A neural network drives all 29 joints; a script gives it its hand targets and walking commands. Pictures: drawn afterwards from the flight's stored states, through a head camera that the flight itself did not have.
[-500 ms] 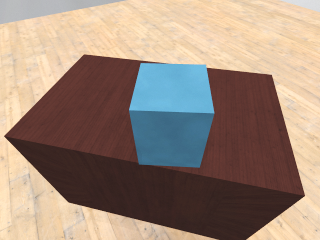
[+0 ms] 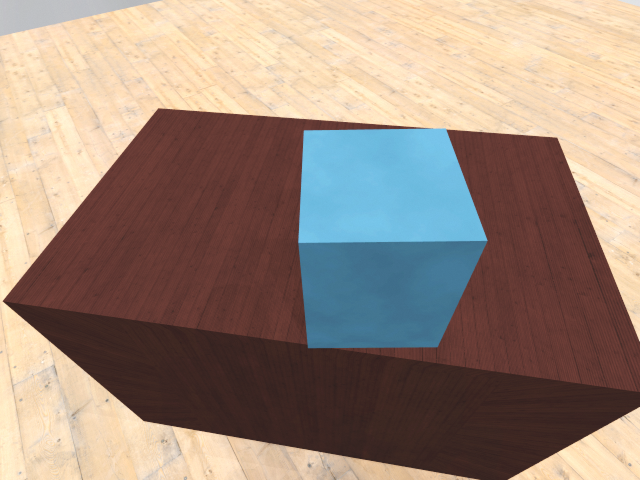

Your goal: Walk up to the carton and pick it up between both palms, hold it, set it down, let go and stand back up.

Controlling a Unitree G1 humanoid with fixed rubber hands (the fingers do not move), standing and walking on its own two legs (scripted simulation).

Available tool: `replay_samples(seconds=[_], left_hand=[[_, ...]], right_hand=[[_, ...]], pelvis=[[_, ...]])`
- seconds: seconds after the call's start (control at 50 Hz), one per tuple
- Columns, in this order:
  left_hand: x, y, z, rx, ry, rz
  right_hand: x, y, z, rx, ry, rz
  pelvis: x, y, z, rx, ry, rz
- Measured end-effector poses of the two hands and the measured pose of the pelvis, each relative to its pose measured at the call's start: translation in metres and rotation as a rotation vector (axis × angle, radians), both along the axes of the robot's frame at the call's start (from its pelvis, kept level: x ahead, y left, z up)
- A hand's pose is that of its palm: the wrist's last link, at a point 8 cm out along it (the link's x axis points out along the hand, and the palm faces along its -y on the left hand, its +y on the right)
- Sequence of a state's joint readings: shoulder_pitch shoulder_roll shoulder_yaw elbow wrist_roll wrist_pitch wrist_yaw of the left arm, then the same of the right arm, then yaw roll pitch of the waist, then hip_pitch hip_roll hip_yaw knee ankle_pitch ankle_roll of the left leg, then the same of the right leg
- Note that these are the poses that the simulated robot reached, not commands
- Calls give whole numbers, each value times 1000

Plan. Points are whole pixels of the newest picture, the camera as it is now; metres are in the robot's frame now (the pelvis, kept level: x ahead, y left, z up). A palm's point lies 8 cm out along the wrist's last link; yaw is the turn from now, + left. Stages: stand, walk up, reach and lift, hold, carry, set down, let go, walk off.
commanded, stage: walk up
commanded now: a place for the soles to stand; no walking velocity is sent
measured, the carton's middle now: (373, 243) +0.45 -0.04 +0.03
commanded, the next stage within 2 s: none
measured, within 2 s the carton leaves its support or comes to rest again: neither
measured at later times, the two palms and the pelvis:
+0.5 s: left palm out of the picture +0.11 +0.25 -0.12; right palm out of the picture +0.05 -0.23 -0.14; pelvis +0.06 +0.00 +0.00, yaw +1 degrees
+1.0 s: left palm out of the picture +0.01 +0.21 -0.12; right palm out of the picture +0.00 -0.27 -0.14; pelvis +0.03 -0.03 +0.01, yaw +2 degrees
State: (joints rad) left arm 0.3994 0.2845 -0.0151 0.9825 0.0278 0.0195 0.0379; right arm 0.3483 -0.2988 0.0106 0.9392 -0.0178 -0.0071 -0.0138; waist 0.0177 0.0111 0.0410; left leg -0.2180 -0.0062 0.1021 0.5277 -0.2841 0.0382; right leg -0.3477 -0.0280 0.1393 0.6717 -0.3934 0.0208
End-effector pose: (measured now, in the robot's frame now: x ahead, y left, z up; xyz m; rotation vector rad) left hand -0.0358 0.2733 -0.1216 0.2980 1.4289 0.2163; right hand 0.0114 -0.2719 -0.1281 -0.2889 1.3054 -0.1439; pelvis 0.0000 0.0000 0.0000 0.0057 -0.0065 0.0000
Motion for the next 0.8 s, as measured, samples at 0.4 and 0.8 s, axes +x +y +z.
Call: replay_samples(seconds=[0.4, 0.8], left_hand=[[158, -33, -8, -97, -212, -114], [79, -59, -6, -92, -94, -8]], right_hand=[[13, 44, -8, 78, 87, -72], [26, 5, -6, 70, 67, -1]], pelvis=[[53, 7, 2, -12, -4, -3], [38, -27, 9, 3, -27, 31]])
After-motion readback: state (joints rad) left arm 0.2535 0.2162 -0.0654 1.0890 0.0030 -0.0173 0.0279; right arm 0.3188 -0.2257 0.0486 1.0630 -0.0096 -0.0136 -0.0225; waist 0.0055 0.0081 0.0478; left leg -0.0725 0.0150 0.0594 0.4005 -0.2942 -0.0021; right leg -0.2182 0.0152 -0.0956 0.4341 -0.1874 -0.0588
